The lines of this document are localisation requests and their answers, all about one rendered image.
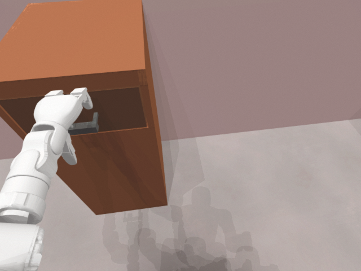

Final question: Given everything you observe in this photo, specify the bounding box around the handle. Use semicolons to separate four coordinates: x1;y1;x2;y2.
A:
68;112;99;136

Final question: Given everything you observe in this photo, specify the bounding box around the left robot hand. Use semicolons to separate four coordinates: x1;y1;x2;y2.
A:
34;88;93;165

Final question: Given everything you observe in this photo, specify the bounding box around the left robot forearm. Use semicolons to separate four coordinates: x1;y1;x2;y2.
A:
0;121;68;225

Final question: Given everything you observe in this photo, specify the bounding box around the drawer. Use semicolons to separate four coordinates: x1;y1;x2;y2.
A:
0;85;147;134

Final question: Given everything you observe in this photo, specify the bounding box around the left robot upper arm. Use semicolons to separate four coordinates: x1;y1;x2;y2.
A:
0;222;45;271

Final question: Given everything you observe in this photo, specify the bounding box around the cabinet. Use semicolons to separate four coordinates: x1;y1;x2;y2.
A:
0;0;168;215

